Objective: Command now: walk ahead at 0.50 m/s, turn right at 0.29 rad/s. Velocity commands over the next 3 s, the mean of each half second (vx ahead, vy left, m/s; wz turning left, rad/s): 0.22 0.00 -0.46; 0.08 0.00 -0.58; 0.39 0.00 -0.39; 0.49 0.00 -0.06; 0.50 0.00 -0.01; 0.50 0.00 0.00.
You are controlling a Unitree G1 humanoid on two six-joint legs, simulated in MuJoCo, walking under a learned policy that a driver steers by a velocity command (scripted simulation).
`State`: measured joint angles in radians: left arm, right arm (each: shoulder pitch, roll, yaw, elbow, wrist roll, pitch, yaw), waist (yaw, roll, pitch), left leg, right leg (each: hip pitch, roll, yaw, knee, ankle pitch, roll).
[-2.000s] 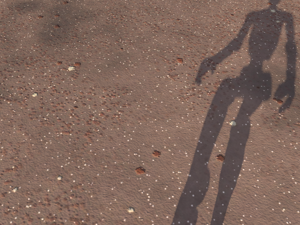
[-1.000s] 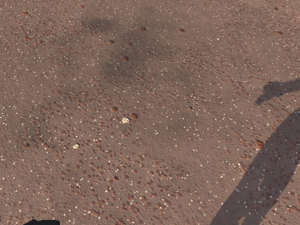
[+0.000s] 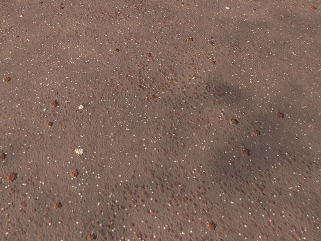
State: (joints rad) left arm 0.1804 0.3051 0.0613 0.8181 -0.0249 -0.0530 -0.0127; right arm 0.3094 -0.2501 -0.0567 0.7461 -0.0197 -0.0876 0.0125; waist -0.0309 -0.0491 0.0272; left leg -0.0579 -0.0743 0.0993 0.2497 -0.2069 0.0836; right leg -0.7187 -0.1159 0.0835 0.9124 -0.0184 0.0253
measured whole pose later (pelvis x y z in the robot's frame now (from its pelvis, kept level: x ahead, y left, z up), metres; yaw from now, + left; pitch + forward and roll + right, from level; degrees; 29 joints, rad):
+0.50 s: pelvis +0.20 -0.03 -0.01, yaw -17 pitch +3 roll +1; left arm 0.17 0.31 0.07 0.67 0.00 0.01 0.01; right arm 0.11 -0.30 -0.04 0.68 -0.01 -0.01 -0.04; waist 0.02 0.01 0.06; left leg -0.60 0.03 -0.12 0.93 -0.36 -0.09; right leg -0.41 0.12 0.10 0.46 -0.10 -0.07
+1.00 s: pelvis +0.26 -0.01 +0.00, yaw -35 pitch +2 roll +0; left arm 0.19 0.30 0.08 0.63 -0.02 0.06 -0.01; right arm 0.20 -0.28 -0.07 0.70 0.01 0.00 -0.03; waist -0.03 -0.01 0.01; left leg -0.25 0.08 0.09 0.45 -0.24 -0.01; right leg -0.41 -0.03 -0.02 0.80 -0.41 0.04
